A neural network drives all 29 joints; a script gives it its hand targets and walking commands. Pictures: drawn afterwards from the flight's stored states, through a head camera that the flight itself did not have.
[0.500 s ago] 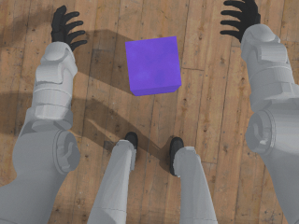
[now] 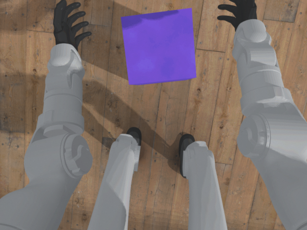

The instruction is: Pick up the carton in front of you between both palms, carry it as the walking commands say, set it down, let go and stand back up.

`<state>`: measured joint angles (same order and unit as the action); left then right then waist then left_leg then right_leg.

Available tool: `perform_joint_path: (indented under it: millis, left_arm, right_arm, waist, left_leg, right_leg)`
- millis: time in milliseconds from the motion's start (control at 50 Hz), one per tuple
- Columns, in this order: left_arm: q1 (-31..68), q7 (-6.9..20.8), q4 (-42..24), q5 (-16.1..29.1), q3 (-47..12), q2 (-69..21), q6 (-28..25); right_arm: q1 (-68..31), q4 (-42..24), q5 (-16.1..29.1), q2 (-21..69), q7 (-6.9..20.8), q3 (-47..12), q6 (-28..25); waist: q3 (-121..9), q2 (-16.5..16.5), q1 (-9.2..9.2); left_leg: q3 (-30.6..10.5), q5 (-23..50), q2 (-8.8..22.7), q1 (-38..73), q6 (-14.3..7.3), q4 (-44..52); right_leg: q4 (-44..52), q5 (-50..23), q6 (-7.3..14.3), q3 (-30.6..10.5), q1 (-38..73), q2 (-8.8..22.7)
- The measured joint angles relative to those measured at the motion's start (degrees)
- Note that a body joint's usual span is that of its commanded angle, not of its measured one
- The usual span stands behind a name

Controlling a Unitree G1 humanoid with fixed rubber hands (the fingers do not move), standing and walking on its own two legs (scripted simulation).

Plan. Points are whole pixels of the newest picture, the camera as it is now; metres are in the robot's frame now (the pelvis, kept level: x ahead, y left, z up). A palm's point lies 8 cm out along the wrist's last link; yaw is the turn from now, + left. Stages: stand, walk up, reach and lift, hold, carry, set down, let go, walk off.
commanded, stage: reach and lift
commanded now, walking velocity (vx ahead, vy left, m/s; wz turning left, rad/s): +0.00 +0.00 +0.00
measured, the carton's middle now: (159, 54) +0.51 +0.03 -0.45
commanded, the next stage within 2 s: none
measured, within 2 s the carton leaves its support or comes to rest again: leaves its support in 1.46 s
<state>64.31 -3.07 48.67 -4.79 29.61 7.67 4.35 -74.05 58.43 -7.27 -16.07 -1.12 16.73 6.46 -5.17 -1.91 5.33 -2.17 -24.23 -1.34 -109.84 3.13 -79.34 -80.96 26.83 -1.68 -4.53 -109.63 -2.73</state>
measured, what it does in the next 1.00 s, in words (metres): lowers itself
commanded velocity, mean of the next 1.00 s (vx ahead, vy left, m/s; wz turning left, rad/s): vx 0.00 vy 0.00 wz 0.00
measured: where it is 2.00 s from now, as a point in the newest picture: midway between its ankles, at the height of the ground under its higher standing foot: (158, 159)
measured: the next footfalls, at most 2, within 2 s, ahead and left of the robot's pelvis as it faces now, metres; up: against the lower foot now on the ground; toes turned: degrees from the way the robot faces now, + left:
none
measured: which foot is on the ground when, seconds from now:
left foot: down 0.00-1.00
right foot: down 0.00-1.00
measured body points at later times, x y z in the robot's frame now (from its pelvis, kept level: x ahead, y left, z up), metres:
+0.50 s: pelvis -0.06 +0.00 -0.19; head +0.33 +0.00 +0.04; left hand +0.49 +0.22 -0.37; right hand +0.55 -0.15 -0.37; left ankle +0.06 +0.13 -0.54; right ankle +0.05 -0.13 -0.54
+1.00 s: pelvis -0.06 +0.00 -0.20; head +0.33 -0.01 +0.02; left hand +0.50 +0.20 -0.39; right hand +0.54 -0.14 -0.39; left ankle +0.06 +0.13 -0.54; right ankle +0.05 -0.12 -0.54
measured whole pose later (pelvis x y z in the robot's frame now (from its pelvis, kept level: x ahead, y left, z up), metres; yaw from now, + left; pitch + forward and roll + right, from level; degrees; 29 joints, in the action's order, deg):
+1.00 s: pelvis -0.06 +0.00 -0.20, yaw +1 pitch +37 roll +3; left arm 87.6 -7.2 65.9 10.8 12.5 17.2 3.4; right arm -94.0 69.9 10.5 -24.4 -4.3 -1.4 5.4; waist 23.7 0.5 4.1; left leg -1.3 -31.8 -1.3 -129.2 3.6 -123.7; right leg -126.8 34.8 -1.8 -3.5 -129.1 -2.9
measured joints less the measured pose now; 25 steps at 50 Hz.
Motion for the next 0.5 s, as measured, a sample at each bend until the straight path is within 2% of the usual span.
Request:
perform_joint_path:
  millis: [160, 260, 360, 500]
  left_arm:
    - [5.88, -2.74, 1.44, 9.37, -8.22, 5.27, 1.12]
    - [11.17, -3.99, 3.19, 13.45, -11.88, 7.89, 3.16]
    - [17.21, -4.25, 8.19, 14.18, -13.33, 9.01, 3.69]
    - [22.59, -3.92, 14.21, 13.48, -14.1, 9.71, 1.89]
  right_arm:
    - [-5.39, -0.14, 9.31, -5.77, -2.94, -9.31, 0.92]
    - [-10.53, 1.31, 13.62, -8.82, -3.52, -13.25, 2.8]
    - [-16.25, 6.17, 15.11, -10.4, -2.76, -14.67, 3.2]
    - [-21.02, 11.75, 15.55, -10.82, -1.88, -14.76, 1.2]
  waist:
    - [7.65, 1.12, 0.12]
    - [13.8, 1.57, 0.34]
    - [19.26, 1.67, 0.16]
    - [26.34, 2.0, -0.3]
  left_leg:
    - [-0.04, -4.72, -0.76, -11.85, 0.1, -18.73]
    - [-0.09, -3.68, -0.81, -15.99, 0.61, -27.95]
    - [0.1, -5.6, -0.95, -18.21, 0.87, -34.21]
    - [0.12, -6.14, -0.94, -19.48, 0.87, -39.92]
  right_leg:
    - [-19.6, 4.55, -0.27, 0.22, -11.96, -0.6]
    - [-29.22, 5.43, -0.55, 0.46, -16.15, -1.1]
    - [-35.42, 5.69, -0.81, 0.48, -18.33, -1.11]
    - [-41.1, 6.56, -0.89, 0.77, -19.36, -0.94]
